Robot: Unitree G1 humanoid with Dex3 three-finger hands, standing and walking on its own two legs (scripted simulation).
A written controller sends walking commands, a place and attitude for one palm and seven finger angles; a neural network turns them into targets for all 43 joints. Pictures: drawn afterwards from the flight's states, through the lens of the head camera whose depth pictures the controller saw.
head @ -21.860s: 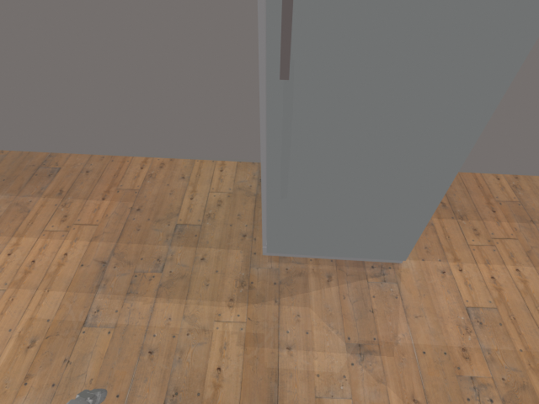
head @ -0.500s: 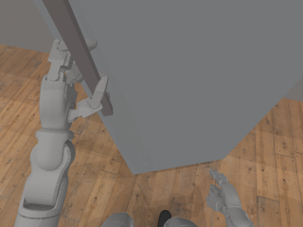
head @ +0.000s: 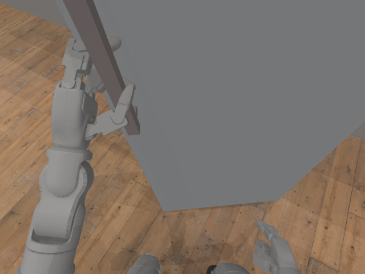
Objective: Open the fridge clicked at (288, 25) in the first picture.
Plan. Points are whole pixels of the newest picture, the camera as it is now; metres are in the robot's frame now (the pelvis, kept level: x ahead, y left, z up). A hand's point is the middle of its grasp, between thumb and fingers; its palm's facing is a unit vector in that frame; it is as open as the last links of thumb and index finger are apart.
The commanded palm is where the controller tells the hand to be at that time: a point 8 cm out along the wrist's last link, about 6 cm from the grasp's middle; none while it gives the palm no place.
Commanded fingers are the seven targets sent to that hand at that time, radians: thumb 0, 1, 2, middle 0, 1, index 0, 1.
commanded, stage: walk backward, drawing the door open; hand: left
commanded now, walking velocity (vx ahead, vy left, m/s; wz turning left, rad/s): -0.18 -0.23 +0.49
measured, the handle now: (105, 49) +0.37 +0.11 +0.28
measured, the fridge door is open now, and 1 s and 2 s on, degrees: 36 62 65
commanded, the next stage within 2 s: stop walking and hold the door back in 1.04 s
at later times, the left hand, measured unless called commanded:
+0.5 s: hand (144, 181) +0.21 +0.05 +0.22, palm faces +0.31 -0.93 -0.19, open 7.8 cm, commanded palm +0.17 +0.09 +0.22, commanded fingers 0.00 0.90 0.90 -0.45 -1.40 -0.45 -1.40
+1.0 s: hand out of the picture +0.12 -0.02 +0.22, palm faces +0.74 -0.65 -0.19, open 7.4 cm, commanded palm +0.06 +0.00 +0.22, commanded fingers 0.00 0.90 0.90 -0.45 -1.40 -0.45 -1.40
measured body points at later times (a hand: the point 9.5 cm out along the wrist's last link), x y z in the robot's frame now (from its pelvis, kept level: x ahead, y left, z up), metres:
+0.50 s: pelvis -0.04 -0.16 +0.00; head +0.04 -0.13 +0.45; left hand +0.19 +0.10 +0.23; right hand +0.18 -0.29 -0.11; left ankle -0.11 +0.05 -0.73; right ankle +0.05 -0.29 -0.71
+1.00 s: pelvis -0.01 -0.34 +0.01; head +0.04 -0.30 +0.45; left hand +0.08 +0.01 +0.23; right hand +0.25 -0.40 -0.09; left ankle -0.10 -0.20 -0.73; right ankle +0.10 -0.43 -0.69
